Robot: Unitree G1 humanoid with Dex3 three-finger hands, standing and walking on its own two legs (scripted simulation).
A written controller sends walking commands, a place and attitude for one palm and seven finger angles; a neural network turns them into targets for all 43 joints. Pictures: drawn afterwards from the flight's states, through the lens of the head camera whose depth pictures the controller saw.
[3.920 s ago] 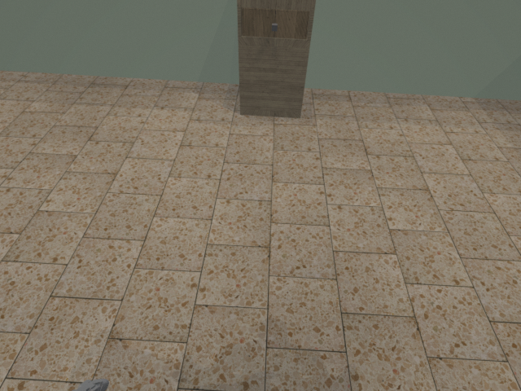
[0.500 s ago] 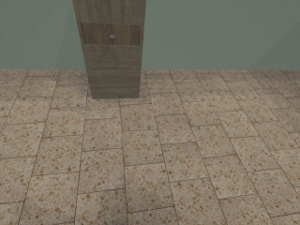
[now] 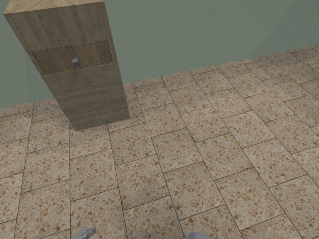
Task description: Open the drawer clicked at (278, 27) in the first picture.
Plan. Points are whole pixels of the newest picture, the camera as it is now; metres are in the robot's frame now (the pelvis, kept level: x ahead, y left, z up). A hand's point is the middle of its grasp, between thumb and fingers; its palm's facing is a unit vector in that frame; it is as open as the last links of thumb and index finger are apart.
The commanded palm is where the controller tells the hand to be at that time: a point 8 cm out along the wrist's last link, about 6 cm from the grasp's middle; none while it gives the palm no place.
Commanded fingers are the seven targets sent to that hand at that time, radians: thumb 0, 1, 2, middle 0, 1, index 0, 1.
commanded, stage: walk to a spot facing it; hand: left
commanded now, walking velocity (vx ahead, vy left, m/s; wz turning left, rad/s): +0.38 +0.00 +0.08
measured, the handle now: (76, 61) +0.98 +0.48 -0.13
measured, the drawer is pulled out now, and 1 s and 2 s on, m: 0.00 0.00 0.00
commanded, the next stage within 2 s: turn to face it in 0.40 s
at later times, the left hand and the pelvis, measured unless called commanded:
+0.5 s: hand out of the picture +0.11 +0.20 -0.17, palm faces +0.19 -0.98 -0.11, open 7.4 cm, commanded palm none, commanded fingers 0.00 0.90 0.90 -0.20 -0.30 -0.20 -0.30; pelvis +0.20 +0.06 +0.01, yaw +5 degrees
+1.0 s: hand (98, 167) +0.36 +0.22 -0.13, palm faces +0.21 -0.95 -0.23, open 7.3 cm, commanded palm none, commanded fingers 0.00 0.90 0.90 -0.20 -0.30 -0.20 -0.30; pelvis +0.30 +0.03 +0.02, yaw +12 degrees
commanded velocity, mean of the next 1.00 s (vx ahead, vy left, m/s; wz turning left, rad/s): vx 0.15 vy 0.00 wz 0.21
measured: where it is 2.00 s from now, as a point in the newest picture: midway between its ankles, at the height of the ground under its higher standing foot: (147, 185)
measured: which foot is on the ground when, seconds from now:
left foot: up 0.00-0.42, down 0.44-0.88, up 0.90-1.00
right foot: down 0.00-0.46, up 0.48-0.86, down 0.88-1.00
